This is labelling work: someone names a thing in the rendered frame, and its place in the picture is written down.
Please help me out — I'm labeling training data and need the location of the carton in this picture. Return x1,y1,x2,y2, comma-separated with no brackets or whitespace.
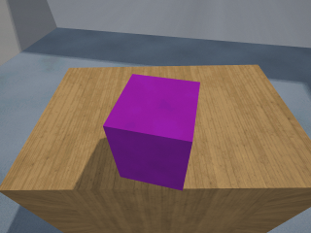
103,74,200,191

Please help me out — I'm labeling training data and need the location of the pedestal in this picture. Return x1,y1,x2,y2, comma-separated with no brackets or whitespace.
0,64,311,233

